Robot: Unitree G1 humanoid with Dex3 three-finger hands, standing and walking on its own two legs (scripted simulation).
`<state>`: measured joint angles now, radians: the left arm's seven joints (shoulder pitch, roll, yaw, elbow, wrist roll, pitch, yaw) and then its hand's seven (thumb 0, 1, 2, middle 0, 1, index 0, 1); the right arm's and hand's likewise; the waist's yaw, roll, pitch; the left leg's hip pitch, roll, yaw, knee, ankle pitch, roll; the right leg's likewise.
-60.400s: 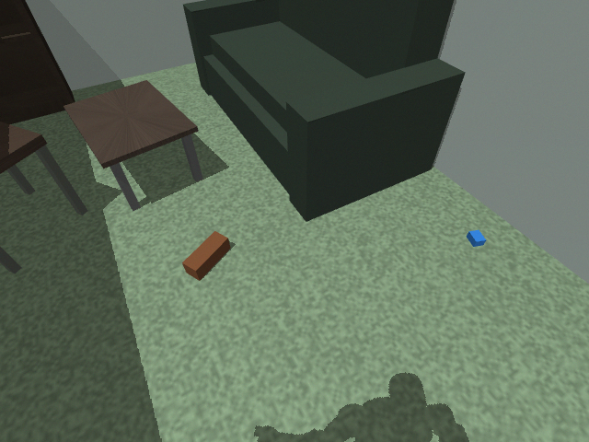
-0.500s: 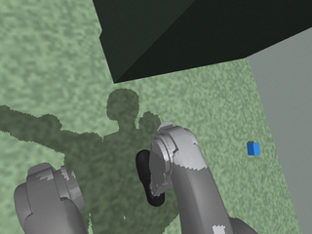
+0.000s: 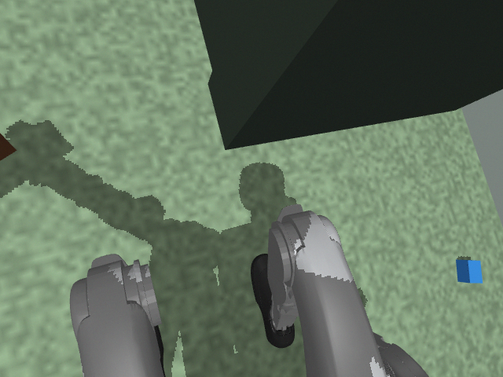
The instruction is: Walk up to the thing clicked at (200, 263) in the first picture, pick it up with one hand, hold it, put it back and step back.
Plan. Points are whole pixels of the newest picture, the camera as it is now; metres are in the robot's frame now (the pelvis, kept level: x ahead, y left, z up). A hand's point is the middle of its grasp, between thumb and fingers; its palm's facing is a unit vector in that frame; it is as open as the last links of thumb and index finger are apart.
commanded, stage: lift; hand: left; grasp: from above
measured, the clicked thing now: out of the picture +0.48 +0.40 -0.20
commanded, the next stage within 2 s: hold in 1.64 s
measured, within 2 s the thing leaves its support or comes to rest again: neither
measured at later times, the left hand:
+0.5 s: hand out of the picture +0.41 +0.38 -0.04, palm faces -0.37 -0.24 -0.90, open 10.5 cm
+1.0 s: hand out of the picture +0.35 +0.30 +0.17, palm faces -0.36 -0.26 -0.90, open 10.6 cm
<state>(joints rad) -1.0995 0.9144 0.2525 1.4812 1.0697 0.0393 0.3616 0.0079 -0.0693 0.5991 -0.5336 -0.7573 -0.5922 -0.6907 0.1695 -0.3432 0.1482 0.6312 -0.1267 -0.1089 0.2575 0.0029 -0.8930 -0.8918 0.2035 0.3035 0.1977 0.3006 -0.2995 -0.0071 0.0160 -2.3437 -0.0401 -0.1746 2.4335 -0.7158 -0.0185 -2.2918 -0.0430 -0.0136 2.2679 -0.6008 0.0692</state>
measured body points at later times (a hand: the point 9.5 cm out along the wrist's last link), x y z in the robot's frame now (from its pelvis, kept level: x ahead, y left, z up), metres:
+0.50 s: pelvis -0.01 +0.00 +0.07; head +0.21 +0.06 +0.46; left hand +0.43 +0.38 +0.01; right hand +0.08 -0.28 -0.04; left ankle +0.06 +0.12 -0.30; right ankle +0.12 -0.15 -0.29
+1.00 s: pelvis +0.02 -0.01 +0.25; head +0.14 +0.01 +0.68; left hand +0.36 +0.31 +0.22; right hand +0.18 -0.26 +0.13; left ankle +0.06 +0.12 -0.30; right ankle +0.12 -0.15 -0.30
